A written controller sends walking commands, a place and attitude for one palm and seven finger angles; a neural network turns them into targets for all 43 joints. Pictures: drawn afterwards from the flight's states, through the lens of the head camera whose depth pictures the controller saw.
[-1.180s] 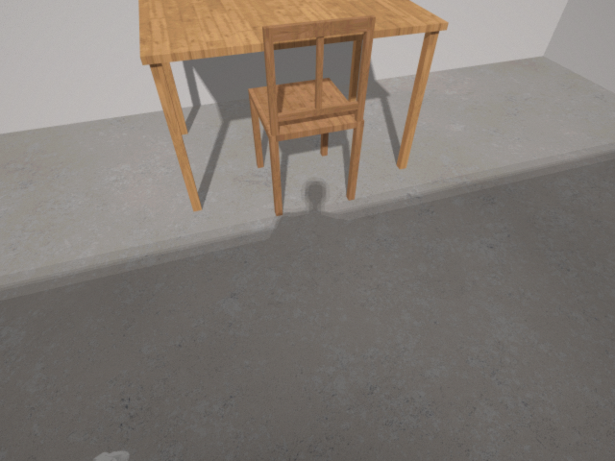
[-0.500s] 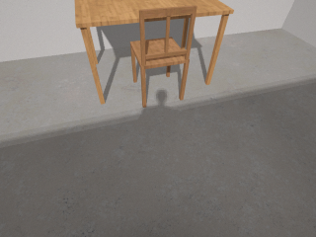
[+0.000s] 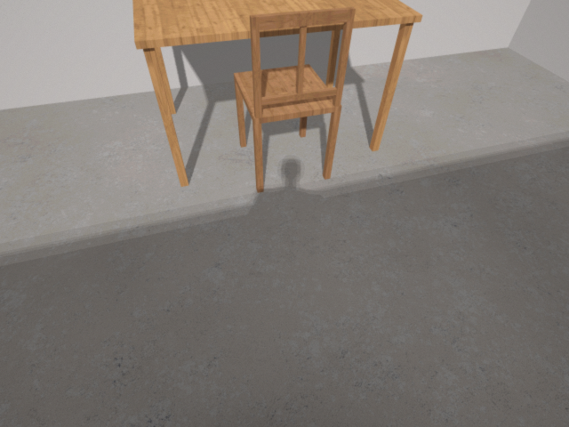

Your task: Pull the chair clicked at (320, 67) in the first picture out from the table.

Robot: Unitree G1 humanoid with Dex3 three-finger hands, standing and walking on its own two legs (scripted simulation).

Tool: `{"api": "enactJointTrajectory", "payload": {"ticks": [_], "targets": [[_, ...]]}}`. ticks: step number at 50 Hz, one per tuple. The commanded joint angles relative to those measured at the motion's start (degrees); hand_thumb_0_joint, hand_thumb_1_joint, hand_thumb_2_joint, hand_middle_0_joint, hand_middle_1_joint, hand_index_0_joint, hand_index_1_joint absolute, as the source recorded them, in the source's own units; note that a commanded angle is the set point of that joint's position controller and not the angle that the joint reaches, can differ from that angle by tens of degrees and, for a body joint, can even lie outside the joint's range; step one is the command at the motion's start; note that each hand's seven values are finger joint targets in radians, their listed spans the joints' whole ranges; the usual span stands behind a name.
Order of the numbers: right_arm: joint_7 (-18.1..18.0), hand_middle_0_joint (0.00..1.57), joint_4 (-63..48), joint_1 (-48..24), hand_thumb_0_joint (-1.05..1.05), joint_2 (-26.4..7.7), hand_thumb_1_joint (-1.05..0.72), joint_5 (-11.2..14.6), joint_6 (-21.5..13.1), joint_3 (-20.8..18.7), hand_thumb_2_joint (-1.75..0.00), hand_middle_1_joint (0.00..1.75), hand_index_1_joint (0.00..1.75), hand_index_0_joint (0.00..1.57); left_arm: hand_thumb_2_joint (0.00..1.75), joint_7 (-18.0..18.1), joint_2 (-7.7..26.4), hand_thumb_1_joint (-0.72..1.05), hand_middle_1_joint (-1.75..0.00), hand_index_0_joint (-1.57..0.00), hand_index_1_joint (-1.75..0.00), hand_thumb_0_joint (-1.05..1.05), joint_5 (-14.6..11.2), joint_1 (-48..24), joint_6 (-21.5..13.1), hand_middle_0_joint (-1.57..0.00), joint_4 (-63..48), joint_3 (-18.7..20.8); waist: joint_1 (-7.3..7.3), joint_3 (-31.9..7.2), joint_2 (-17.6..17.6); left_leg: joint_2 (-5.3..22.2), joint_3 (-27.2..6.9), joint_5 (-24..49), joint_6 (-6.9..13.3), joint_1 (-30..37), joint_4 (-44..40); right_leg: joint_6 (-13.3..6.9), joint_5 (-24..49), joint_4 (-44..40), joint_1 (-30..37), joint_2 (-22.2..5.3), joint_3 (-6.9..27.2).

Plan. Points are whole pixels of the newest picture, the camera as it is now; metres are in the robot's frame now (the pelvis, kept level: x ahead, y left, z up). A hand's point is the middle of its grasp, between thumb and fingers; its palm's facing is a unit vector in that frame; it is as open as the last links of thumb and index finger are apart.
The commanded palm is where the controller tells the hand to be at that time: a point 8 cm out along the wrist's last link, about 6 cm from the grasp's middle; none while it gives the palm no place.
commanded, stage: look at it before walking up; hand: left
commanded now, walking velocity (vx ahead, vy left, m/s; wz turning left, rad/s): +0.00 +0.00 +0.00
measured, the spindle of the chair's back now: (301, 61) +1.40 +0.01 -0.12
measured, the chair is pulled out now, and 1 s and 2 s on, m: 0.00 0.00 0.00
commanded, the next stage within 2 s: walk to a spot facing it in 0.26 s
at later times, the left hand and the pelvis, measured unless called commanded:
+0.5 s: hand out of the picture +0.07 +0.23 -0.16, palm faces -0.04 -0.95 -0.31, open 7.4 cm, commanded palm none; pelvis +0.01 +0.00 +0.00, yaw -2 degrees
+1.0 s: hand (214, 423) +0.17 +0.13 -0.17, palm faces -0.24 -0.95 -0.20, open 7.4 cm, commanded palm none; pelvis +0.13 -0.06 -0.01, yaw -18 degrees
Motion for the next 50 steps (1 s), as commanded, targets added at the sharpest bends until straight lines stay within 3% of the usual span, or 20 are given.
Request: {"api": "enactJointTrajectory", "payload": {"ticks": [1, 18, 21, 25, 28, 30, 31, 32, 34, 36, 37, 38, 39, 40, 41, 42, 43, 44, 46, 50], "targets": [[-1.1, 0.20, -3.8, -2.7, 0.00, -11.8, -0.90, 0.1, -1.3, -2.5, -0.90, 0.30, 0.30, 0.20, 0.90, 0.8, 11.6, 0.90, -0.30, -0.20, -0.30, 0.00, -0.2, -2.1, -1.1, -0.20, -3.8, 2.4, 0.20, -3.7, 0.4, 7.0, -5.3, 9.2, 1.9, 1.5, -3.3, -2.1, 7.7, -3.9, 0.6, -6.3, 5.5], [-1.1, 0.20, -3.5, -3.0, 0.00, -11.9, -0.90, 0.1, -1.2, -2.4, -0.90, 0.30, 0.30, 0.20, 0.90, 0.9, 11.8, 0.90, -0.30, -0.20, -0.30, 0.00, -0.2, -2.1, -1.2, -0.20, -3.8, 2.4, 0.23, -2.9, 0.2, 7.0, -4.8, 9.5, 1.6, 2.5, -4.2, -2.1, 8.9, -5.0, 1.4, -6.6, 5.7], [-1.0, 0.20, -2.5, 1.6, 0.00, -5.0, -0.90, -0.5, 0.0, -1.1, -0.90, 0.30, 0.30, 0.20, 0.90, 0.7, 5.5, 0.90, -0.30, -0.20, -0.30, 0.00, -0.1, 2.3, 0.6, -0.20, -2.8, 1.4, 0.23, -2.6, -0.9, 6.4, -1.8, -1.8, 0.4, 2.3, -1.2, -1.8, -3.1, -4.7, -1.5, -5.5, 7.5], [-0.9, 0.20, -4.5, 3.4, 0.00, -6.2, -0.90, -0.9, 0.6, -2.4, -0.90, 0.30, 0.30, 0.20, 0.90, -0.6, 6.3, 0.90, -0.30, -0.20, -0.30, 0.00, 0.4, 4.0, 1.7, -0.20, -5.5, 2.8, 0.30, 4.5, -1.1, 6.8, -1.6, -19.4, 1.3, -3.2, -0.9, -3.5, -19.7, -3.9, -9.6, -3.5, 11.0], [-1.1, 0.20, -5.6, 6.2, 0.00, -7.5, -0.90, -0.8, 0.0, -3.5, -0.90, 0.30, 0.30, 0.20, 0.90, -1.2, 4.9, 0.90, -0.30, -0.20, -0.30, 0.00, 0.4, 4.8, 1.4, -0.20, -7.9, 3.5, -0.62, 6.1, 2.4, 10.5, -5.5, -25.1, 3.7, -0.5, -2.7, -3.7, -21.1, 3.6, -17.2, -0.3, 9.3], [-1.4, 0.20, -5.7, 9.2, 0.00, -9.8, -0.90, -0.5, -1.0, -4.7, -0.90, 0.30, 0.30, 0.20, 0.90, -1.6, 2.0, 0.90, -0.30, -0.20, -0.30, 0.00, 0.2, 3.8, 0.6, -0.20, -9.7, 3.7, -1.94, 5.4, 11.3, 19.5, -14.2, -24.4, 8.4, 4.5, -9.6, -1.8, -13.7, 18.6, -23.0, 3.0, 1.0], [-1.4, 0.20, -5.8, 10.4, 0.00, -9.8, -0.90, -0.3, -1.5, -5.2, -0.90, 0.30, 0.30, 0.20, 0.90, -1.8, 1.6, 0.90, -0.30, -0.20, -0.30, 0.00, 0.1, 1.2, 0.4, -0.20, -11.2, 3.9, -2.71, 5.2, 11.5, 23.4, -15.6, -18.8, 11.1, 7.6, -11.2, -1.0, -16.2, 25.2, -27.1, 0.5, -0.2], [-1.5, 0.20, -5.5, 11.6, 0.00, -8.9, -0.90, -0.5, -2.1, -5.2, -0.90, 0.30, 0.30, 0.20, 0.90, -2.0, 1.2, 0.90, -0.30, -0.20, -0.30, 0.00, 0.3, -0.2, 0.2, -0.20, -12.2, 4.0, -3.27, 5.1, 9.9, 24.2, -14.2, -11.2, 12.0, 10.6, -10.4, -0.6, -17.4, 27.6, -30.1, -1.4, 0.4], [-1.6, 0.20, -5.5, 11.1, 0.00, -7.2, -0.90, -0.9, -2.5, -5.1, -0.90, 0.30, 0.30, 0.20, 0.90, -2.4, -0.5, 0.90, -0.30, -0.20, -0.30, 0.00, 0.2, -0.2, -0.4, -0.20, -12.5, 4.2, -2.26, 4.7, 8.8, 23.7, -7.0, 1.9, 10.5, 9.3, -6.4, -0.6, -17.7, 24.8, -26.6, -4.2, -0.3], [-1.6, 0.20, -6.4, 7.2, 0.00, -6.6, -0.90, -1.0, -2.4, -5.0, -0.90, 0.30, 0.30, 0.20, 0.90, -2.8, -1.8, 0.90, -0.30, -0.20, -0.30, 0.00, 0.1, 6.5, -0.6, -0.20, -10.5, 4.4, 1.43, 1.7, 7.4, 20.0, 1.8, 4.2, 6.5, 3.6, 0.4, -1.1, -12.8, 15.9, -14.0, -3.0, -4.0], [-1.5, 0.20, -6.7, 6.0, 0.00, -6.1, -0.90, -0.9, -2.3, -4.8, -0.90, 0.30, 0.30, 0.20, 0.90, -2.8, -2.0, 0.90, -0.30, -0.20, -0.30, 0.00, 0.3, 12.8, -0.7, -0.20, -8.1, 4.7, 4.49, -0.4, 4.0, 17.0, 6.1, 2.5, 4.3, -2.6, 9.1, -1.4, -5.4, 10.1, -2.6, -0.3, -6.9], [-1.0, 0.20, -7.6, 5.0, 0.00, -4.3, -0.90, -0.3, -2.3, -4.4, -0.90, 0.30, 0.30, 0.20, 0.90, -2.3, 1.7, 0.90, -0.30, -0.20, -0.30, 0.00, 0.6, 22.4, -1.3, -0.20, -5.1, 5.6, 8.77, -4.3, -6.3, 12.2, 11.5, 0.5, 1.4, -11.1, 25.4, -3.1, -4.3, 2.9, 9.9, -2.2, -1.2], [-0.4, 0.20, -10.7, 3.9, 0.00, 1.0, -0.90, 0.2, -2.5, -3.1, -0.90, 0.30, 0.30, 0.20, 0.90, -1.0, 8.7, 0.90, -0.30, -0.20, -0.30, 0.00, 0.8, 28.6, -2.3, -0.20, -3.7, 7.1, 9.73, -4.0, -25.1, 3.6, 12.5, -21.1, -2.1, -30.3, 44.2, -9.1, -4.4, -6.6, 17.1, -18.4, 28.7], [-0.5, 0.20, -12.7, 0.3, 0.00, -0.3, -0.90, -0.2, -2.9, -3.3, -0.90, 0.30, 0.30, 0.20, 0.90, 0.0, 8.8, 0.90, -0.30, -0.20, -0.30, 0.00, -0.4, 29.7, -2.2, -0.20, -3.8, 7.1, 9.62, -4.0, -18.9, 4.3, 4.7, -21.7, -1.2, -34.2, 49.9, -12.9, -1.0, -10.4, 16.7, -21.6, 37.8], [-0.5, 0.20, -12.7, -0.7, 0.00, -0.8, -0.90, 0.0, -3.0, -3.7, -0.90, 0.30, 0.30, 0.20, 0.90, 0.5, 7.4, 0.90, -0.30, -0.20, -0.30, 0.00, -0.5, 26.2, -2.2, -0.20, -5.0, 7.0, 7.88, -1.7, -9.0, 7.2, 2.6, -17.1, -0.9, -35.5, 50.9, -15.1, -2.5, -9.5, 15.5, -21.9, 34.3], [-0.3, 0.20, -12.1, -2.1, 0.00, 0.4, -0.90, 0.0, -3.1, -3.7, -0.90, 0.30, 0.30, 0.20, 0.90, 0.4, 6.2, 0.90, -0.30, -0.20, -0.30, 0.00, -0.2, 22.7, -2.3, -0.20, -6.0, 6.7, 6.98, 0.4, -5.6, 8.6, 2.2, -13.5, -1.1, -34.5, 50.8, -14.8, -6.7, -9.5, 9.5, -19.7, 32.0], [-0.3, 0.20, -11.7, -1.1, 0.00, 0.4, -0.90, -0.4, -2.9, -3.7, -0.90, 0.30, 0.30, 0.20, 0.90, 0.4, 4.7, 0.90, -0.30, -0.20, -0.30, 0.00, 0.1, 18.9, -2.4, -0.20, -7.0, 6.1, 4.91, 2.3, -4.8, 9.3, 1.4, -11.4, -1.5, -33.0, 49.4, -14.4, -9.4, -10.4, 4.4, -18.9, 29.7], [-0.1, 0.20, -11.2, -0.6, 0.00, 0.7, -0.90, -0.7, -2.4, -3.9, -0.90, 0.30, 0.30, 0.20, 0.90, 0.5, 2.7, 0.90, -0.30, -0.20, -0.30, 0.00, 0.3, 16.5, -2.5, -0.20, -7.6, 5.5, 3.53, 4.3, -2.5, 9.5, 1.3, -9.5, -1.9, -30.0, 47.1, -13.7, -7.9, -10.9, -1.0, -17.5, 26.3], [0.1, 0.20, -10.2, 3.2, 0.00, 2.7, -0.90, -0.8, -1.6, -4.1, -0.90, 0.30, 0.30, 0.20, 0.90, 0.5, 1.9, 0.90, -0.30, -0.20, -0.30, 0.00, 0.7, 14.5, -3.0, -0.20, -7.7, 5.4, 0.80, 3.6, -2.5, 8.8, 2.5, -6.0, -2.6, -26.6, 42.8, -12.1, -1.8, -11.0, -3.9, -14.3, 19.6], [0.7, 0.20, -12.0, 1.8, 0.00, 3.6, -0.90, -0.7, -1.1, -4.2, -0.90, 0.30, 0.30, 0.20, 0.90, 0.3, 1.1, 0.90, -0.30, -0.20, -0.30, 0.00, 0.4, 16.3, -3.6, -0.20, -6.7, 5.2, 0.88, 3.2, -5.7, 7.6, 3.5, 0.7, -3.4, -27.8, 36.3, -10.8, 2.6, -11.2, -2.0, -10.6, 14.9]]}}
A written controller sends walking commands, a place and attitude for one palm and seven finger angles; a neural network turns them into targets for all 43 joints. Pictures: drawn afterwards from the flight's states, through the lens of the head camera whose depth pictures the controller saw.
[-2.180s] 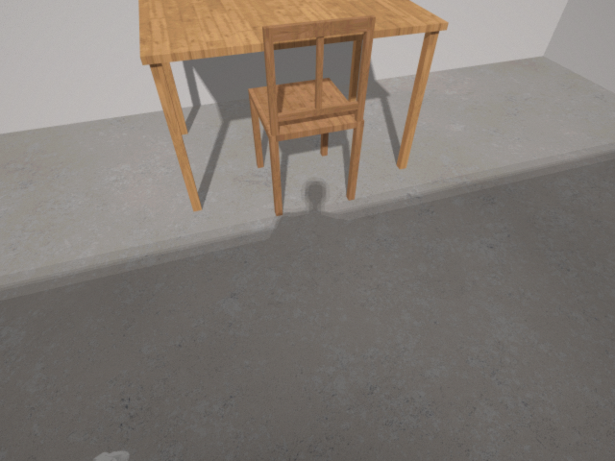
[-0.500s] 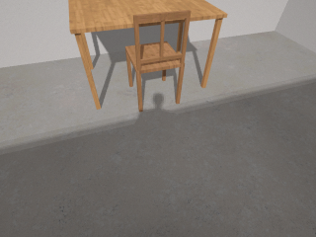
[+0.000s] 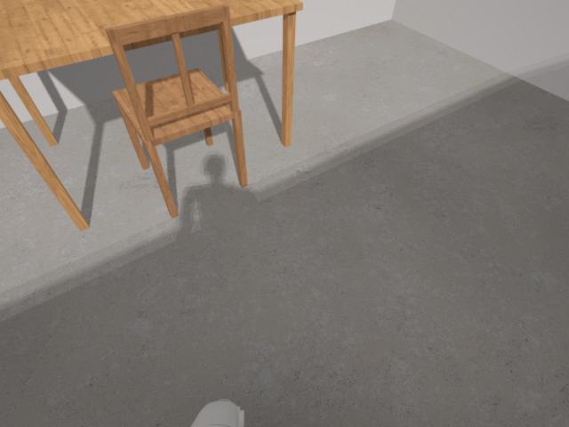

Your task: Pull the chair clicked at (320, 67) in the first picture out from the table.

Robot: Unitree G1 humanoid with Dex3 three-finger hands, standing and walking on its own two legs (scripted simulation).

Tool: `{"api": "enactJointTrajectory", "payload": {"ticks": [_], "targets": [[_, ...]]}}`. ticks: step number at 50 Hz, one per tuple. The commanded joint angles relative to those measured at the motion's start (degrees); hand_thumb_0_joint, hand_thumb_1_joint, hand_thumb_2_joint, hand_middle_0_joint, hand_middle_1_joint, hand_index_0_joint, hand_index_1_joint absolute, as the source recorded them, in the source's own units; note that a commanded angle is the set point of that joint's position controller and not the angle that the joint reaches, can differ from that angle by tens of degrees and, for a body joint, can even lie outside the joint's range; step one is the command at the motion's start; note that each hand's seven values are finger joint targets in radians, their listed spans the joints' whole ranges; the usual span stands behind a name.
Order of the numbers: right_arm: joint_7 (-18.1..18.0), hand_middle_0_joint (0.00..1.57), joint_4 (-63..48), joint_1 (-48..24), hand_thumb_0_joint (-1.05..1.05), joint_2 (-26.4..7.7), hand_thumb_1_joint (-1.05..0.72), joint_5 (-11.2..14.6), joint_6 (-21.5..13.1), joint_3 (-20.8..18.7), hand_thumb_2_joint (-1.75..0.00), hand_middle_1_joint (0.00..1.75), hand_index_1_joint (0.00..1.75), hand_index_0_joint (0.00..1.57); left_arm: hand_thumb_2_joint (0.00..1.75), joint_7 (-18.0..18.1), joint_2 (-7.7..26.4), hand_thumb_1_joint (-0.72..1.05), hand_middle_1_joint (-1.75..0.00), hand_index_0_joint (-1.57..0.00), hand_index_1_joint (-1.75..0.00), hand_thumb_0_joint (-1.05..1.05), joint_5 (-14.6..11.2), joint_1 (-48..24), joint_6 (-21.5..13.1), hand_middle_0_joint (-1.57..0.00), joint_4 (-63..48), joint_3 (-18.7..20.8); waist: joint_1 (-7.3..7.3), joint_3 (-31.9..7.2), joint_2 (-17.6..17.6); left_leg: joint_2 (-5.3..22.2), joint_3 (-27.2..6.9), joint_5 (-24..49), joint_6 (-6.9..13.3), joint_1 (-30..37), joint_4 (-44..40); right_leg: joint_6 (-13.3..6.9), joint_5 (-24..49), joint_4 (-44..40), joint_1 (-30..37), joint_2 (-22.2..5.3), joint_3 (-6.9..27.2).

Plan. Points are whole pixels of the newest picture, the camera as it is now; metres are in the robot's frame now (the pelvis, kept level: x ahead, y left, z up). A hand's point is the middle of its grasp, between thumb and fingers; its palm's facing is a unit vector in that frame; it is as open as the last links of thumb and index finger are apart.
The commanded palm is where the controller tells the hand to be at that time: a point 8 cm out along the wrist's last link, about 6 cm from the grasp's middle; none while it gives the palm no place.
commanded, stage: walk to a spot facing it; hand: left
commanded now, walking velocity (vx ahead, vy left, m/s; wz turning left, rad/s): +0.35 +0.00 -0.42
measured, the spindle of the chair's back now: (182, 71) +1.19 +0.45 -0.12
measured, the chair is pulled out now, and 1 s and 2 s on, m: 0.00 0.00 0.00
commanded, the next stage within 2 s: turn to face it in 1.74 s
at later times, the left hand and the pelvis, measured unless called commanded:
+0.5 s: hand (149, 329) +0.30 +0.29 -0.18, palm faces -0.19 -0.97 -0.16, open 7.4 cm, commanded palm none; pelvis +0.20 +0.10 +0.01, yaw -15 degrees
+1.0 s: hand (255, 232) +0.56 +0.12 -0.19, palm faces -0.46 -0.88 -0.12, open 7.4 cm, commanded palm none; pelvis +0.40 +0.02 -0.03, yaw -28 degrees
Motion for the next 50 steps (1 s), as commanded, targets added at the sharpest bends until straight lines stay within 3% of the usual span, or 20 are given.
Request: {"api": "enactJointTrajectory", "payload": {"ticks": [1, 7, 9, 10, 11, 12, 13, 16, 19, 22, 26, 32, 38, 41, 44, 46, 47, 48, 49, 50], "targets": [[0.2, 0.20, -6.5, -3.7, 0.00, -2.8, -0.90, 0.1, -1.5, -1.2, -0.90, 0.30, 0.30, 0.20, 0.90, 0.8, 10.3, 0.90, -0.30, -0.20, -0.30, 0.00, -0.3, 3.0, -1.5, -0.20, -2.3, 2.5, -0.05, 2.9, -6.6, 0.6, -0.8, 6.1, -0.7, -5.0, -5.8, -7.3, 7.7, -14.3, 0.3, -13.7, 14.9], [0.4, 0.20, -9.8, -9.8, 0.00, -1.7, -0.90, 0.5, -2.9, -0.6, -0.90, 0.30, 0.30, 0.20, 0.90, 1.3, 10.4, 0.90, -0.30, -0.20, -0.30, 0.00, 0.0, 3.7, -1.1, -0.20, -2.3, 2.8, 2.04, 2.5, -7.7, -2.0, 1.2, 4.5, 0.4, 2.4, -22.1, -6.4, 17.5, -9.8, 3.1, -13.5, 14.7], [-0.1, 0.20, -8.8, -5.7, 0.00, -2.6, -0.90, 0.5, -3.4, -0.9, -0.90, 0.30, 0.30, 0.20, 0.90, 1.3, 10.9, 0.90, -0.30, -0.20, -0.30, 0.00, -0.2, 2.0, -0.9, -0.20, -2.7, 3.1, -0.15, 1.1, -7.9, -3.7, 2.2, 4.7, 1.2, 11.7, -28.6, -5.4, 21.7, -5.5, 1.5, -12.5, 14.1], [-0.7, 0.20, -6.7, 0.5, 0.00, -4.1, -0.90, 0.3, -3.8, -1.3, -0.90, 0.30, 0.30, 0.20, 0.90, 1.3, 10.6, 0.90, -0.30, -0.20, -0.30, 0.00, -0.4, 0.9, -0.9, -0.20, -3.0, 3.2, -2.99, -1.6, -5.5, -4.4, 2.4, 6.9, 1.8, 21.9, -33.9, -4.0, 24.4, 1.2, -1.6, -9.8, 12.4], [-1.6, 0.20, -4.2, 9.4, 0.00, -8.2, -0.90, 0.1, -4.0, -2.3, -0.90, 0.30, 0.30, 0.20, 0.90, 1.0, 8.6, 0.90, -0.30, -0.20, -0.30, 0.00, -0.7, 1.1, -0.8, -0.20, -3.2, 3.2, -6.35, -7.0, 0.2, 0.5, -2.5, 6.6, 3.2, 37.6, -35.1, -2.1, 19.7, 13.3, -9.3, -7.0, 10.1], [-1.9, 0.20, -2.7, 17.2, 0.00, -15.6, -0.90, -1.0, -4.3, -4.1, -0.90, 0.30, 0.30, 0.20, 0.90, 0.3, 5.2, 0.90, -0.30, -0.20, -0.30, 0.00, -1.5, 3.7, -0.6, -0.20, -4.1, 2.9, -7.96, -14.1, 17.4, 19.5, -25.4, 5.9, 8.7, 49.1, -39.4, 1.5, -8.9, 33.4, -21.9, 0.9, 1.1], [-1.9, 0.20, -2.3, 18.7, 0.00, -15.5, -0.90, -0.4, -3.5, -3.5, -0.90, 0.30, 0.30, 0.20, 0.90, 0.4, 5.8, 0.90, -0.30, -0.20, -0.30, 0.00, -1.0, 1.5, -1.0, -0.20, -4.9, 2.8, -7.88, -13.4, 16.0, 24.4, -33.5, 2.3, 11.8, 45.5, -46.2, 1.5, -17.0, 44.5, -25.9, 0.1, 3.4], [-2.0, 0.20, -4.5, 6.4, 0.00, -5.7, -0.90, 0.0, -4.2, -1.0, -0.90, 0.30, 0.30, 0.20, 0.90, -0.8, 6.1, 0.90, -0.30, -0.20, -0.30, 0.00, 0.0, -4.3, -0.1, -0.20, -4.5, 3.3, -3.01, 1.9, 6.2, 18.2, -19.0, -1.6, 9.2, 24.4, -50.7, 2.3, -3.9, 50.1, -27.1, -7.6, 3.0], [-2.3, 0.20, -2.6, 6.8, 0.00, -2.5, -0.90, 0.1, -5.1, -0.3, -0.90, 0.30, 0.30, 0.20, 0.90, -1.3, 2.7, 0.90, -0.30, -0.20, -0.30, 0.00, 0.4, -1.0, 2.3, -0.20, -3.1, 2.9, 0.24, 1.9, 8.0, 12.0, -3.9, 7.7, 5.1, 19.5, -50.7, 3.2, 3.0, 47.7, -22.7, -7.6, 1.8], [-2.6, 0.20, -1.6, 8.8, 0.00, -1.1, -0.90, 0.4, -5.6, -0.5, -0.90, 0.30, 0.30, 0.20, 0.90, -1.3, 1.9, 0.90, -0.30, -0.20, -0.30, 0.00, 0.6, -0.9, 3.6, -0.20, -3.0, 3.2, 1.00, 2.0, 7.7, 10.2, 1.9, 11.9, 2.9, 21.6, -51.8, 3.8, 9.0, 47.1, -26.5, -7.6, 1.5], [-3.0, 0.20, 0.4, 14.0, 0.00, -0.9, -0.90, 0.7, -5.8, -0.2, -0.90, 0.30, 0.30, 0.20, 0.90, -1.3, 2.0, 0.90, -0.30, -0.20, -0.30, 0.00, 0.6, -5.1, 4.1, -0.20, -4.1, 3.1, -0.09, 3.2, 6.2, 10.4, 3.6, 19.9, 1.3, 27.2, -51.6, 4.3, 12.0, 44.9, -32.9, -7.8, 1.0], [-3.5, 0.20, 3.9, 21.3, 0.00, -1.2, -0.90, 0.3, -5.7, 0.4, -0.90, 0.30, 0.30, 0.20, 0.90, -1.5, 1.5, 0.90, -0.30, -0.20, -0.30, 0.00, 0.3, -13.4, 4.0, -0.20, -5.8, 2.4, -2.59, 5.6, 5.1, 11.8, 5.9, 30.0, 2.6, 36.3, -50.8, 3.9, 11.0, 35.5, -37.5, -7.9, -2.6], [-3.6, 0.20, 7.0, 26.7, 0.00, -0.5, -0.90, -0.3, -4.8, 0.8, -0.90, 0.30, 0.30, 0.20, 0.90, -1.6, -0.2, 0.90, -0.30, -0.20, -0.30, 0.00, 0.0, -21.3, 3.1, -0.20, -7.7, 1.2, -5.23, 8.6, 5.4, 12.7, 10.8, 41.2, 5.8, 40.4, -49.3, 1.1, 6.2, 20.9, -32.9, -6.0, -8.8], [-3.6, 0.20, 7.6, 26.8, 0.00, -1.4, -0.90, -0.1, -4.3, 0.5, -0.90, 0.30, 0.30, 0.20, 0.90, -1.1, -0.1, 0.90, -0.30, -0.20, -0.30, 0.00, -0.1, -19.2, 2.5, -0.20, -7.2, 1.2, -3.73, 6.7, 7.3, 12.6, 14.2, 59.2, 5.4, 41.5, -43.4, -1.3, 1.9, 16.7, -26.0, -2.2, -12.7], [-3.4, 0.20, 6.4, 24.3, 0.00, -3.3, -0.90, 0.1, -3.9, -0.1, -0.90, 0.30, 0.30, 0.20, 0.90, -0.6, 1.5, 0.90, -0.30, -0.20, -0.30, 0.00, 0.2, -10.7, 1.6, -0.20, -4.9, 1.9, 0.29, 1.6, 10.4, 12.5, 16.6, 73.6, 4.6, 41.3, -31.2, -3.9, -0.8, 13.0, -15.2, 1.8, -14.9], [-2.7, 0.20, 4.2, 19.3, 0.00, -4.5, -0.90, 0.8, -3.8, -0.4, -0.90, 0.30, 0.30, 0.20, 0.90, -0.2, 5.4, 0.90, -0.30, -0.20, -0.30, 0.00, 0.4, 2.1, 0.6, -0.20, -1.5, 3.3, 6.88, -4.6, 9.4, 11.8, 17.2, 60.1, 3.9, 28.2, -11.5, -6.3, 5.6, 5.5, 6.3, -0.5, -11.4], [-2.3, 0.20, 2.1, 18.5, 0.00, -1.2, -0.90, 1.8, -3.8, -0.2, -0.90, 0.30, 0.30, 0.20, 0.90, 0.2, 10.3, 0.90, -0.30, -0.20, -0.30, 0.00, 0.3, 7.5, 0.1, -0.20, -0.5, 4.4, 8.52, -9.5, -1.2, 5.1, 15.5, 18.9, 2.0, 10.5, 7.4, -12.9, 10.9, 2.4, 21.5, -14.5, 9.9], [-2.4, 0.20, 0.1, 16.0, 0.00, 1.3, -0.90, 1.8, -4.2, -0.2, -0.90, 0.30, 0.30, 0.20, 0.90, 0.7, 13.2, 0.90, -0.30, -0.20, -0.30, 0.00, -1.2, 8.7, 0.0, -0.20, 0.2, 4.9, 6.48, -12.1, -6.8, -3.1, 9.1, -16.4, 0.4, -3.5, 23.2, -19.2, 24.9, -4.5, 27.5, -25.4, 31.4], [-2.5, 0.20, -0.9, 12.0, 0.00, 0.4, -0.90, 1.4, -3.9, -0.7, -0.90, 0.30, 0.30, 0.20, 0.90, 1.4, 13.3, 0.90, -0.30, -0.20, -0.30, 0.00, -1.8, 5.9, 0.4, -0.20, -0.4, 5.1, 5.62, -6.3, -1.7, -0.5, 0.5, -12.4, 1.9, -6.5, 25.2, -19.5, 22.1, -8.4, 20.9, -26.5, 28.4], [-2.1, 0.20, -1.9, 10.4, 0.00, 1.4, -0.90, 0.8, -3.5, -1.0, -0.90, 0.30, 0.30, 0.20, 0.90, 1.5, 10.3, 0.90, -0.30, -0.20, -0.30, 0.00, -1.8, 2.0, 0.0, -0.20, -1.2, 4.2, 3.62, 0.4, 1.8, 1.6, -1.9, -5.7, 1.7, -7.1, 21.9, -9.2, 25.3, -9.2, 12.5, -22.8, 20.9]]}}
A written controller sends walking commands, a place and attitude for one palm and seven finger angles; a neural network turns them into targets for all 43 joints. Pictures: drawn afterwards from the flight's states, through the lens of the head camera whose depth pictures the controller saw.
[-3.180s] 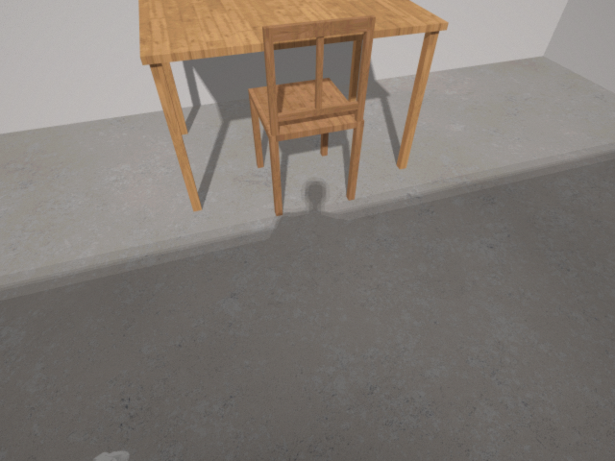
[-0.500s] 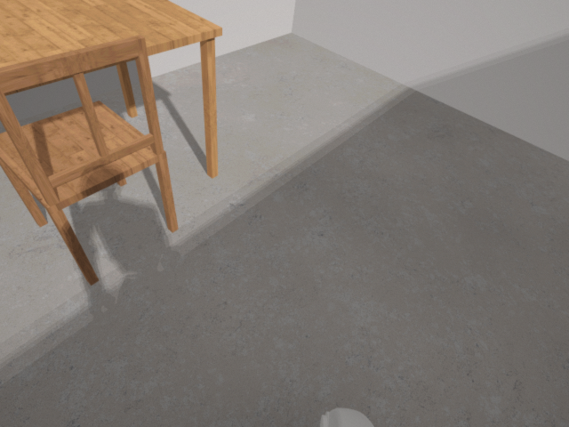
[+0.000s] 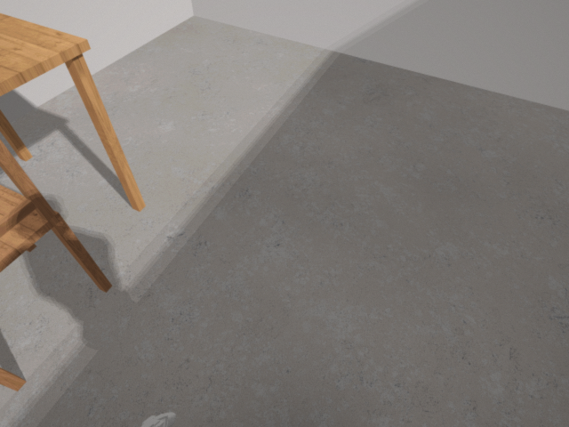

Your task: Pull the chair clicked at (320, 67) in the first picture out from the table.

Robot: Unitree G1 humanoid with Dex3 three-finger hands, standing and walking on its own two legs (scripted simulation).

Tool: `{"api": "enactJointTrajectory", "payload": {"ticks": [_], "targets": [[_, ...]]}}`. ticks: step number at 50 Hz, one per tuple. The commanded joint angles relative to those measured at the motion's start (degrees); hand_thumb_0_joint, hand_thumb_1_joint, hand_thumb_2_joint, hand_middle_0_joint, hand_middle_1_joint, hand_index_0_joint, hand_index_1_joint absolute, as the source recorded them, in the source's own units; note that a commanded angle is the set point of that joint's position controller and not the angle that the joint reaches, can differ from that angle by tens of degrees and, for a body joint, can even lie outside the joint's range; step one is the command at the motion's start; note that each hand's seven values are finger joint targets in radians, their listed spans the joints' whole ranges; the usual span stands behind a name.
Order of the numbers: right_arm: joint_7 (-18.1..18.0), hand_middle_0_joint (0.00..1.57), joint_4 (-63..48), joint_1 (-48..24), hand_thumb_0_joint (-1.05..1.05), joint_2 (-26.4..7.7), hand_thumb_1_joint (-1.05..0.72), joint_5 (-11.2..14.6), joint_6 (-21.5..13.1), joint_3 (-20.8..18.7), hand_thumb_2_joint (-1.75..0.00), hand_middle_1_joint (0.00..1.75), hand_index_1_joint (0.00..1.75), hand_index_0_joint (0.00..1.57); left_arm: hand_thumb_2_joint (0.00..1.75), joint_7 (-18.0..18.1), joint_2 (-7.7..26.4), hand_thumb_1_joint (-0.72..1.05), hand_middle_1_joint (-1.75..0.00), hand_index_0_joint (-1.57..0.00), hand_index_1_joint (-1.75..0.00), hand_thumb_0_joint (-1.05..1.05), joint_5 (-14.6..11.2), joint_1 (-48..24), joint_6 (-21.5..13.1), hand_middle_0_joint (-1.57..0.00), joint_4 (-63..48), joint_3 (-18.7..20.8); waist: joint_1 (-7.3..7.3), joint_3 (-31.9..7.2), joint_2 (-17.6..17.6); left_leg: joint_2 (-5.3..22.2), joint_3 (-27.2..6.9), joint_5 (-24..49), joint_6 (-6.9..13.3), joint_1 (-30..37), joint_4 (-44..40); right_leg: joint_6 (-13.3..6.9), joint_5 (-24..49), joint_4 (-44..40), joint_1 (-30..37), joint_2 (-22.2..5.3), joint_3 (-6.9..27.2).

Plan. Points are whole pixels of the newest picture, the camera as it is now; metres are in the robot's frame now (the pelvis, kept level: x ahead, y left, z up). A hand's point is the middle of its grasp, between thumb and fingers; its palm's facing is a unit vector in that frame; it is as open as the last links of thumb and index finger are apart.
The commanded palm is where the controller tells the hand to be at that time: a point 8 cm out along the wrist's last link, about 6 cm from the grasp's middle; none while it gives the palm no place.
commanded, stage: walk to a spot facing it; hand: left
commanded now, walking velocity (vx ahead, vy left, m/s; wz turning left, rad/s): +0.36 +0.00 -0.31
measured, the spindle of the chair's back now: out of the picture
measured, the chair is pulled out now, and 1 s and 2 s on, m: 0.00 0.00 0.00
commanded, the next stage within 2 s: turn to face it in 0.74 s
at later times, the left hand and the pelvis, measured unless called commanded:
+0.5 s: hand (148, 409) +0.18 +0.22 -0.17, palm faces -0.07 -0.99 -0.15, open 7.4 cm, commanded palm none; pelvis +0.22 +0.05 +0.01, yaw -12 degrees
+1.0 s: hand (255, 216) +0.56 +0.08 -0.13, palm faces -0.43 -0.86 -0.27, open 7.4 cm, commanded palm none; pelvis +0.36 -0.04 +0.01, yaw -24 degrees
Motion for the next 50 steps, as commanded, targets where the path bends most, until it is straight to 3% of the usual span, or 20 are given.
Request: {"api": "enactJointTrajectory", "payload": {"ticks": [1, 2, 4, 6, 15, 17, 19, 20, 21, 22, 23, 25, 29, 37, 41, 43, 44, 45, 46, 50], "targets": [[-0.6, 0.20, -10.2, -8.6, 0.00, -7.4, -0.90, -0.4, -1.7, -2.8, -0.90, 0.30, 0.30, 0.20, 0.90, 2.1, 9.9, 0.90, -0.30, -0.20, -0.30, 0.00, -1.1, 11.2, -0.5, -0.20, 1.2, 2.6, 2.71, 0.0, -0.2, 2.1, -14.9, 7.8, -0.4, -29.8, 18.6, 0.4, 24.0, -22.4, 15.8, -21.6, 29.1], [-0.6, 0.20, -9.2, -8.5, 0.00, -7.1, -0.90, -0.8, -1.0, -2.6, -0.90, 0.30, 0.30, 0.20, 0.90, 2.2, 7.4, 0.90, -0.30, -0.20, -0.30, 0.00, -0.9, 9.7, -1.0, -0.20, 1.1, 1.5, 1.37, 2.7, 0.7, 3.0, -14.7, 9.1, -0.4, -25.8, 15.3, 2.2, 21.8, -24.3, 7.7, -19.4, 25.4], [-0.4, 0.20, -9.0, -6.1, 0.00, -6.1, -0.90, -1.2, 0.1, -2.8, -0.90, 0.30, 0.30, 0.20, 0.90, 2.2, 5.8, 0.90, -0.30, -0.20, -0.30, 0.00, -0.1, 8.1, -1.7, -0.20, 0.5, 1.2, -1.34, 3.5, -1.5, 3.0, -13.9, 10.1, -0.8, -22.1, 8.8, -1.1, 18.6, -25.5, 0.3, -16.2, 18.4], [0.1, 0.20, -9.5, -8.0, 0.00, -6.0, -0.90, -1.2, 0.3, -2.8, -0.90, 0.30, 0.30, 0.20, 0.90, 1.9, 6.8, 0.90, -0.30, -0.20, -0.30, 0.00, 0.2, 9.0, -2.2, -0.20, 1.2, 1.1, -1.49, 3.3, -2.2, 2.4, -12.9, 12.0, -1.5, -22.3, 3.1, -1.7, 18.6, -25.9, 0.1, -14.1, 17.7], [1.9, 0.20, -16.2, -28.6, 0.00, -8.7, -0.90, -1.2, -1.6, -1.7, -0.90, 0.30, 0.30, 0.20, 0.90, 1.9, 8.6, 0.90, -0.30, -0.20, -0.30, 0.00, -0.2, 18.4, -2.2, -0.20, 4.4, 0.8, 5.16, 1.2, -5.7, -2.0, -8.5, 16.8, -0.9, -24.8, -22.5, 0.4, 36.7, -19.7, 18.3, -12.6, 18.9], [1.6, 0.20, -16.2, -28.2, 0.00, -9.8, -0.90, -1.2, -2.1, -1.9, -0.90, 0.30, 0.30, 0.20, 0.90, 2.0, 9.5, 0.90, -0.30, -0.20, -0.30, 0.00, -0.3, 18.4, -2.0, -0.20, 4.5, 1.0, 4.42, 0.0, -5.6, -3.9, -7.2, 15.5, 0.0, -19.5, -27.5, 0.7, 41.8, -16.1, 19.7, -13.1, 19.2], [0.6, 0.20, -12.8, -18.1, 0.00, -12.5, -0.90, -1.4, -2.5, -2.9, -0.90, 0.30, 0.30, 0.20, 0.90, 2.1, 10.2, 0.90, -0.30, -0.20, -0.30, 0.00, -0.6, 15.9, -1.9, -0.20, 4.2, 1.2, -1.06, -4.6, -4.1, -5.5, -6.8, 20.3, 1.2, -2.6, -34.3, 2.7, 45.1, -4.7, 14.8, -11.6, 17.6], [-0.1, 0.20, -10.6, -9.0, 0.00, -16.6, -0.90, -1.8, -2.8, -4.0, -0.90, 0.30, 0.30, 0.20, 0.90, 1.9, 9.1, 0.90, -0.30, -0.20, -0.30, 0.00, -1.1, 15.2, -1.9, -0.20, 3.3, 1.2, -4.93, -10.1, 0.8, 0.9, -13.4, 24.7, 3.2, 12.8, -35.5, 4.9, 34.7, 7.0, 5.6, -8.5, 15.9], [-0.4, 0.20, -9.1, -2.0, 0.00, -23.9, -0.90, -2.4, -2.9, -5.7, -0.90, 0.30, 0.30, 0.20, 0.90, 1.3, 5.6, 0.90, -0.30, -0.20, -0.30, 0.00, -1.7, 17.9, -1.8, -0.20, 2.6, 0.8, -5.82, -17.6, 16.8, 19.3, -33.8, 30.3, 9.9, 26.8, -37.0, 7.5, -2.1, 27.0, -8.9, -1.5, 9.4], [-0.3, 0.20, -9.3, -1.7, 0.00, -23.2, -0.90, -1.5, -2.4, -5.1, -0.90, 0.30, 0.30, 0.20, 0.90, 1.4, 7.2, 0.90, -0.30, -0.20, -0.30, 0.00, -1.2, 15.9, -2.0, -0.20, 1.7, 1.0, -5.58, -16.6, 14.4, 24.1, -39.6, 25.5, 12.7, 22.4, -44.3, 7.2, -14.7, 37.5, -12.3, -2.0, 12.6], [-0.2, 0.20, -10.2, -7.7, 0.00, -20.0, -0.90, -1.3, -2.3, -4.5, -0.90, 0.30, 0.30, 0.20, 0.90, 1.3, 7.6, 0.90, -0.30, -0.20, -0.30, 0.00, -0.7, 13.0, -1.3, -0.20, 1.5, 1.5, -3.56, -8.6, 9.1, 22.0, -34.2, 13.1, 11.9, 12.1, -47.7, 7.2, -11.4, 39.5, -14.1, -5.5, 13.5], [-0.4, 0.20, -12.4, -15.6, 0.00, -14.1, -0.90, -1.2, -2.8, -3.0, -0.90, 0.30, 0.30, 0.20, 0.90, 0.2, 6.0, 0.90, -0.30, -0.20, -0.30, 0.00, 0.1, 9.9, 0.0, -0.20, 0.9, 2.0, -0.37, 1.4, 7.1, 17.8, -26.2, 6.2, 8.1, -2.3, -51.8, 8.2, -3.2, 38.7, -14.4, -9.1, 13.0], [-0.9, 0.20, -11.9, -17.2, 0.00, -12.0, -0.90, -1.0, -3.4, -3.0, -0.90, 0.30, 0.30, 0.20, 0.90, -0.5, 2.4, 0.90, -0.30, -0.20, -0.30, 0.00, 0.4, 12.7, 2.9, -0.20, 0.4, 2.2, 3.54, 1.5, 7.7, 14.2, -11.7, 11.1, 6.8, -8.7, -52.8, 9.9, 2.3, 32.9, -12.0, -11.0, 10.7], [-0.4, 0.20, -11.9, -14.1, 0.00, -15.0, -0.90, -1.2, -2.3, -4.6, -0.90, 0.30, 0.30, 0.20, 0.90, -1.5, 2.7, 0.90, -0.30, -0.20, -0.30, 0.00, 0.3, 1.5, 3.6, -0.20, -5.4, 2.4, 0.85, 2.2, 9.0, 13.5, -0.8, 25.5, 7.1, 0.1, -48.9, 12.1, 7.3, 8.6, -13.4, -10.8, 5.2], [-0.2, 0.20, -12.3, -13.7, 0.00, -17.2, -0.90, -1.3, -1.2, -5.5, -0.90, 0.30, 0.30, 0.20, 0.90, -1.2, 4.7, 0.90, -0.30, -0.20, -0.30, 0.00, 0.3, 1.4, 2.8, -0.20, -6.5, 2.4, 0.93, -0.6, 8.6, 14.3, 1.8, 36.1, 5.3, 3.1, -38.6, 10.5, 5.6, 0.4, -5.6, -7.2, 2.5], [0.1, 0.20, -12.3, -14.3, 0.00, -17.0, -0.90, -1.2, -0.9, -4.9, -0.90, 0.30, 0.30, 0.20, 0.90, -0.5, 7.6, 0.90, -0.30, -0.20, -0.30, 0.00, 0.7, 11.2, 1.4, -0.20, -3.4, 2.7, 6.08, -6.5, 3.7, 10.7, 3.2, 39.6, 2.4, -1.2, -21.9, 9.2, 12.8, -8.5, 11.3, -4.8, 1.7], [0.6, 0.20, -12.6, -11.5, 0.00, -12.9, -0.90, -0.5, -0.7, -3.8, -0.90, 0.30, 0.30, 0.20, 0.90, 0.5, 14.1, 0.90, -0.30, -0.20, -0.30, 0.00, 1.2, 15.9, 0.2, -0.20, -1.6, 3.9, 7.46, -12.8, -11.8, 4.8, 3.5, 16.5, -0.3, -16.1, -6.1, 5.6, 30.3, -10.0, 26.7, -17.4, 16.1], [0.1, 0.20, -13.7, -10.9, 0.00, -10.4, -0.90, 0.1, -0.3, -2.7, -0.90, 0.30, 0.30, 0.20, 0.90, 1.0, 18.4, 0.90, -0.30, -0.20, -0.30, 0.00, -0.1, 19.1, -0.2, -0.20, -0.6, 4.1, 7.06, -19.6, -18.5, -1.8, -4.6, -10.2, -1.9, -22.2, 6.3, -0.6, 52.1, -11.9, 30.5, -29.0, 30.2], [-0.6, 0.20, -13.7, -11.5, 0.00, -11.5, -0.90, 0.5, 0.8, -2.8, -0.90, 0.30, 0.30, 0.20, 0.90, 1.7, 16.9, 0.90, -0.30, -0.20, -0.30, 0.00, -0.7, 16.5, 0.1, -0.20, -1.4, 3.4, 6.06, -18.3, -10.7, 0.2, -12.7, -9.2, -0.9, -19.0, 7.3, -2.6, 49.9, -14.5, 24.3, -29.1, 25.3], [-0.5, 0.20, -9.1, -9.2, 0.00, -10.2, -0.90, -0.5, 2.2, -2.2, -0.90, 0.30, 0.30, 0.20, 0.90, 2.5, 10.2, 0.90, -0.30, -0.20, -0.30, 0.00, -0.2, 2.0, 0.1, -0.20, -3.1, 0.8, 0.64, -7.9, -7.0, 1.1, -15.2, 2.5, -1.6, -17.6, 5.2, 2.4, 32.1, -19.1, 9.4, -23.4, 13.2]]}}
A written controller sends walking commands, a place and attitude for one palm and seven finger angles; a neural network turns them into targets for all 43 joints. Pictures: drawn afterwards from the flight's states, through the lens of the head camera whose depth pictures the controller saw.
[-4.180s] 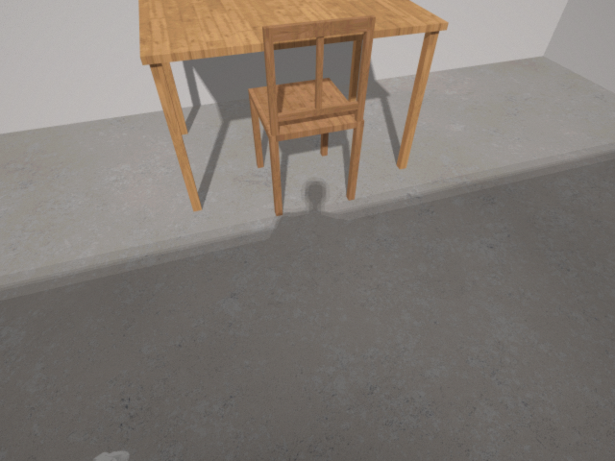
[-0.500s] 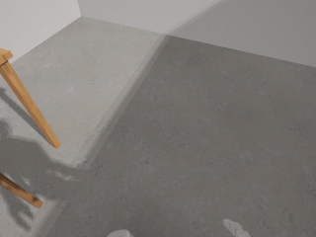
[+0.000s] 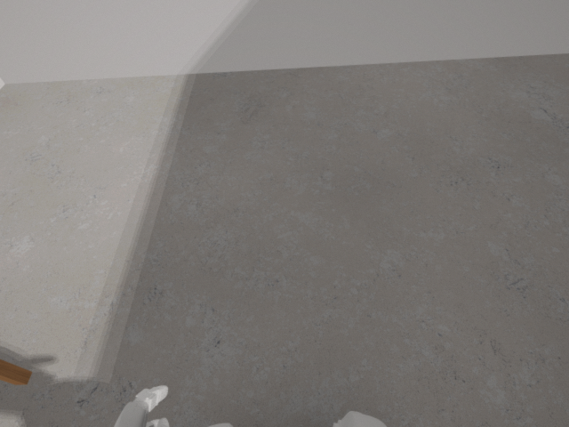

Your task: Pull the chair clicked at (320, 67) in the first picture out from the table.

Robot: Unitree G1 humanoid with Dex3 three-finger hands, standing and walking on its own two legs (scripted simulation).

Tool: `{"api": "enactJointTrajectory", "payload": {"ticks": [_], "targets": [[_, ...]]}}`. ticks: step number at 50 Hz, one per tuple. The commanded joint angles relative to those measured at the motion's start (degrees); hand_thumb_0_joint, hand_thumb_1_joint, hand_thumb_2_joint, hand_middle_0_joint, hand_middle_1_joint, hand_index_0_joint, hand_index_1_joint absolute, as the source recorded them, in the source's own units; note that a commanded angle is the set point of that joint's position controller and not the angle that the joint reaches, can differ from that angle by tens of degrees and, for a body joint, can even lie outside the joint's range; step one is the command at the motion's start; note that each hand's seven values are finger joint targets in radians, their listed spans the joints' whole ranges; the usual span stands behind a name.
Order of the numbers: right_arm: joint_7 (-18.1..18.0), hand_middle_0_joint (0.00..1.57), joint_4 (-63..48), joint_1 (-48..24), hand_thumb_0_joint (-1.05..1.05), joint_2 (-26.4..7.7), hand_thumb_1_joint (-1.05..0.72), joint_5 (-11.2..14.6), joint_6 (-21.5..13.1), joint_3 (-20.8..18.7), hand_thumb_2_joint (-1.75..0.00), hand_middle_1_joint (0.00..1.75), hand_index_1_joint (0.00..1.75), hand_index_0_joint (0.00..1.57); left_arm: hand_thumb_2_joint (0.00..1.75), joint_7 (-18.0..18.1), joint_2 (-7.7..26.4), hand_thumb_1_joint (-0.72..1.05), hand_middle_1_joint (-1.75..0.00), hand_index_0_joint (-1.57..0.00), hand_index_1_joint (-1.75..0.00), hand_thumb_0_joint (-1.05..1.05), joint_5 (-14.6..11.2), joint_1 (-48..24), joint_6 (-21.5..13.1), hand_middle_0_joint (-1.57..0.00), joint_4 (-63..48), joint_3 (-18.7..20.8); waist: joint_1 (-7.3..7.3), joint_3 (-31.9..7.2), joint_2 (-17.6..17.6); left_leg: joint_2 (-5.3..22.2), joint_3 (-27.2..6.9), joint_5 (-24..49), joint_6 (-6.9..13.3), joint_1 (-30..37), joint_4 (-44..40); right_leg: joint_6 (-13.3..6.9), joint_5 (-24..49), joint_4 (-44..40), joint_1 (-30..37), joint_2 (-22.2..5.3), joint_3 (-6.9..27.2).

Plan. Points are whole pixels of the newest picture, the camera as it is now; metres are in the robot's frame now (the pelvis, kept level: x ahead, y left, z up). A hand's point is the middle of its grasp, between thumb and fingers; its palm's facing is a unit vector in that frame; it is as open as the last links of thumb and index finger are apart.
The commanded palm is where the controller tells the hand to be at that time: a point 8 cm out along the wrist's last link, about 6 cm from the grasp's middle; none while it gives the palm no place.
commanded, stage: turn to face it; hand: left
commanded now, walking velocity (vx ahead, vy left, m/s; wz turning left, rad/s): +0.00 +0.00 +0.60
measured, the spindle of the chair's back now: out of the picture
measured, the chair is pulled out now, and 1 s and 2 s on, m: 0.00 0.00 0.00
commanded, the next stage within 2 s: none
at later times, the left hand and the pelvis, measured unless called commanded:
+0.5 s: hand out of the picture +0.04 +0.27 -0.16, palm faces +0.31 -0.92 -0.22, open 7.4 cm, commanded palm none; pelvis +0.02 +0.04 +0.02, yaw +16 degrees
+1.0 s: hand out of the picture -0.01 +0.18 -0.12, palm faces +0.56 -0.78 -0.29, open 7.4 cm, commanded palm none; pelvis +0.02 -0.04 +0.02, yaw +35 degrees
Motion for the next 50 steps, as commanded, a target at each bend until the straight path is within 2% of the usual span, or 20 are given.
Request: {"api": "enactJointTrajectory", "payload": {"ticks": [1, 10, 13, 14, 15, 16, 17, 18, 20, 24, 33, 37, 40, 41, 42, 43, 44, 46, 48, 50], "targets": [[-0.2, 0.20, -1.9, 5.8, 0.00, -0.5, -0.90, -0.2, -0.3, 0.2, -0.90, 0.30, 0.30, 0.20, 0.90, 1.6, 7.4, 0.90, -0.30, -0.20, -0.30, 0.00, -0.2, 3.0, 0.0, -0.20, -1.3, 1.1, 1.15, -9.1, -10.6, 0.0, -4.5, 6.4, -0.2, -4.2, 1.8, -3.1, 25.9, -19.7, 9.9, -16.5, 8.6], [1.0, 0.20, -5.2, -0.3, 0.00, 0.6, -0.90, -0.3, 0.6, -0.5, -0.90, 0.30, 0.30, 0.20, 0.90, 2.3, 7.9, 0.90, -0.30, -0.20, -0.30, 0.00, 0.2, 3.7, 2.0, -0.20, -1.5, 2.6, 3.52, -4.7, -11.7, -1.0, 0.8, 5.3, -0.2, -5.0, -14.3, -3.6, 10.5, -19.5, 10.1, -19.3, 2.3], [1.2, 0.20, -5.6, 2.3, 0.00, 0.0, -0.90, -0.6, 0.3, -1.0, -0.90, 0.30, 0.30, 0.20, 0.90, 2.2, 7.9, 0.90, -0.30, -0.20, -0.30, 0.00, -0.2, 3.4, 2.7, -0.20, -2.0, 3.0, 2.09, -5.5, -7.3, -2.7, 2.8, 13.9, 0.5, 2.5, -27.4, -0.3, 5.2, -11.6, 7.5, -17.7, -1.1], [1.3, 0.20, -5.0, 4.7, 0.00, -1.9, -0.90, -0.7, -0.1, -1.5, -0.90, 0.30, 0.30, 0.20, 0.90, 2.0, 6.8, 0.90, -0.30, -0.20, -0.30, 0.00, -0.6, 3.3, 3.2, -0.20, -2.4, 2.9, 0.79, -5.9, -0.8, -1.4, -1.0, 18.8, 1.5, 5.8, -35.5, 2.1, 0.4, -4.4, 4.6, -14.8, -2.9], [1.1, 0.20, -5.6, 6.2, 0.00, -7.3, -0.90, -1.2, -0.5, -2.6, -0.90, 0.30, 0.30, 0.20, 0.90, 1.5, 3.8, 0.90, -0.30, -0.20, -0.30, 0.00, -1.2, 4.1, 3.7, -0.20, -3.8, 2.6, 0.25, -5.2, 15.6, 9.6, -19.9, 27.3, 6.9, 7.6, -44.2, 6.8, -13.8, 7.4, -5.2, -7.2, -4.9], [0.6, 0.20, -6.3, 7.8, 0.00, -10.7, -0.90, -1.4, -0.6, -3.3, -0.90, 0.30, 0.30, 0.20, 0.90, 1.3, 2.8, 0.90, -0.30, -0.20, -0.30, 0.00, -0.8, -0.6, 4.0, -0.20, -6.6, 1.9, -1.81, -4.0, 18.7, 17.3, -30.6, 32.4, 13.3, 6.8, -49.9, 8.1, -23.4, 20.9, -10.8, -3.0, 0.2], [0.4, 0.20, -6.6, 6.4, 0.00, -11.3, -0.90, -1.4, -0.7, -3.5, -0.90, 0.30, 0.30, 0.20, 0.90, 0.9, 3.5, 0.90, -0.30, -0.20, -0.30, 0.00, -0.5, -1.2, 3.9, -0.20, -7.5, 2.3, -0.69, -5.9, 11.2, 17.6, -29.2, 25.1, 15.2, 5.4, -50.3, 7.2, -19.5, 27.3, -10.3, -3.8, 5.5], [-0.1, 0.20, -6.8, 3.3, 0.00, -9.5, -0.90, -1.2, -1.0, -3.3, -0.90, 0.30, 0.30, 0.20, 0.90, 1.0, 3.2, 0.90, -0.30, -0.20, -0.30, 0.00, 0.1, -1.7, 4.0, -0.20, -6.3, 2.7, 0.18, -5.6, 11.6, 12.8, -26.4, 24.0, 13.0, 5.6, -50.1, 7.3, -14.9, 30.1, -13.1, -3.8, 7.3], [-0.5, 0.20, -8.4, -1.3, 0.00, -7.7, -0.90, -0.9, -1.5, -2.3, -0.90, 0.30, 0.30, 0.20, 0.90, 0.6, 4.5, 0.90, -0.30, -0.20, -0.30, 0.00, 0.0, 0.4, 3.9, -0.20, -4.6, 3.1, 1.99, -6.5, 6.5, 8.6, -20.5, 28.2, 10.1, 8.3, -47.4, 8.1, -7.6, 32.1, -13.9, -3.7, 9.0], [-0.8, 0.20, -8.5, -0.6, 0.00, -8.5, -0.90, -0.5, -2.1, -2.6, -0.90, 0.30, 0.30, 0.20, 0.90, 0.8, 5.5, 0.90, -0.30, -0.20, -0.30, 0.00, -0.4, 3.4, 3.9, -0.20, -3.0, 3.0, 1.93, -11.7, 0.2, 6.4, -17.7, 38.2, 11.0, 16.1, -45.3, 9.6, -5.5, 28.4, -12.4, -2.8, 9.8], [0.1, 0.20, -8.8, -1.3, 0.00, -11.3, -0.90, -0.7, -0.6, -3.5, -0.90, 0.30, 0.30, 0.20, 0.90, 1.3, 7.0, 0.90, -0.30, -0.20, -0.30, 0.00, -0.9, 0.7, 4.2, -0.20, -5.3, 2.6, 0.24, -9.4, 5.6, 5.5, -24.6, 32.7, 13.3, 14.5, -45.8, 9.9, -10.8, 14.6, -7.2, -0.7, 10.1], [0.4, 0.20, -9.8, -4.2, 0.00, -12.4, -0.90, -0.8, 0.1, -4.0, -0.90, 0.30, 0.30, 0.20, 0.90, 1.5, 7.0, 0.90, -0.30, -0.20, -0.30, 0.00, -1.2, 2.6, 4.0, -0.20, -5.8, 2.2, 1.17, -9.4, 6.2, 4.0, -27.5, 30.2, 12.8, 9.3, -45.1, 8.7, -11.0, 5.7, 0.2, 1.3, 9.9], [0.9, 0.20, -11.5, -8.2, 0.00, -12.5, -0.90, -0.6, 0.7, -4.3, -0.90, 0.30, 0.30, 0.20, 0.90, 1.7, 7.9, 0.90, -0.30, -0.20, -0.30, 0.00, -1.4, 8.4, 3.6, -0.20, -5.0, 2.5, 3.78, -9.4, 5.8, 0.4, -27.3, 23.5, 10.0, 1.8, -43.9, 7.5, -4.6, -6.6, 10.9, 2.8, 8.4], [1.1, 0.20, -12.2, -9.5, 0.00, -11.6, -0.90, -0.3, 0.8, -4.3, -0.90, 0.30, 0.30, 0.20, 0.90, 1.8, 9.3, 0.90, -0.30, -0.20, -0.30, 0.00, -1.2, 10.8, 3.2, -0.20, -4.7, 2.9, 5.33, -9.5, 3.5, -2.0, -25.5, 19.3, 7.6, -3.4, -40.8, 6.9, -0.3, -15.2, 17.5, 1.2, 9.0], [1.4, 0.20, -13.0, -9.0, 0.00, -8.0, -0.90, 0.2, 1.2, -3.9, -0.90, 0.30, 0.30, 0.20, 0.90, 2.2, 13.6, 0.90, -0.30, -0.20, -0.30, 0.00, -0.3, 12.1, 2.7, -0.20, -4.9, 3.8, 5.95, -8.7, -8.7, -8.3, -18.6, 8.0, 3.3, -13.8, -29.5, 3.1, -8.7, -24.6, 23.3, -10.3, 20.1], [1.3, 0.20, -14.6, -9.6, 0.00, -5.8, -0.90, -0.1, 1.1, -3.5, -0.90, 0.30, 0.30, 0.20, 0.90, 2.3, 17.9, 0.90, -0.30, -0.20, -0.30, 0.00, 0.4, 9.7, 2.8, -0.20, -6.6, 4.2, 6.21, -5.7, -22.8, -14.2, -8.5, -1.3, -0.2, -20.0, -12.8, -3.4, -12.7, -29.5, 18.1, -24.7, 35.2], [1.5, 0.20, -14.4, -10.4, 0.00, -9.2, -0.90, -0.8, 1.3, -4.2, -0.90, 0.30, 0.30, 0.20, 0.90, 2.5, 16.5, 0.90, -0.30, -0.20, -0.30, 0.00, -0.2, 5.6, 3.1, -0.20, -8.1, 3.4, 4.69, -4.0, -15.3, -10.2, -11.2, -0.5, 0.9, -15.6, -3.2, -4.6, -13.2, -29.5, 7.4, -25.3, 30.5], [2.1, 0.20, -12.2, -7.2, 0.00, -7.8, -0.90, -1.0, 2.2, -4.2, -0.90, 0.30, 0.30, 0.20, 0.90, 2.4, 12.2, 0.90, -0.30, -0.20, -0.30, 0.00, -0.4, -0.4, 2.5, -0.20, -9.5, 2.8, 0.70, -2.2, -13.7, -8.7, -9.9, 5.9, 0.5, -14.2, 3.5, -1.6, -5.4, -26.8, 4.9, -17.7, 22.1], [2.6, 0.20, -10.8, -5.7, 0.00, -7.5, -0.90, -0.9, 2.3, -3.7, -0.90, 0.30, 0.30, 0.20, 0.90, 2.0, 9.8, 0.90, -0.30, -0.20, -0.30, 0.00, -0.4, -0.2, 1.8, -0.20, -9.1, 1.8, 0.33, -1.1, -12.8, -7.3, -7.3, 10.5, -0.7, -13.9, 6.0, -1.2, 5.4, -22.6, 7.3, -14.1, 12.6], [2.7, 0.20, -11.2, -7.0, 0.00, -6.6, -0.90, -0.6, 2.2, -3.3, -0.90, 0.30, 0.30, 0.20, 0.90, 1.9, 10.3, 0.90, -0.30, -0.20, -0.30, 0.00, -0.3, 3.6, 1.7, -0.20, -8.2, 1.8, 2.04, -3.0, -12.9, -7.2, -5.6, 10.0, -1.5, -13.9, 2.5, -1.4, 9.5, -20.8, 12.4, -13.8, 10.0]]}}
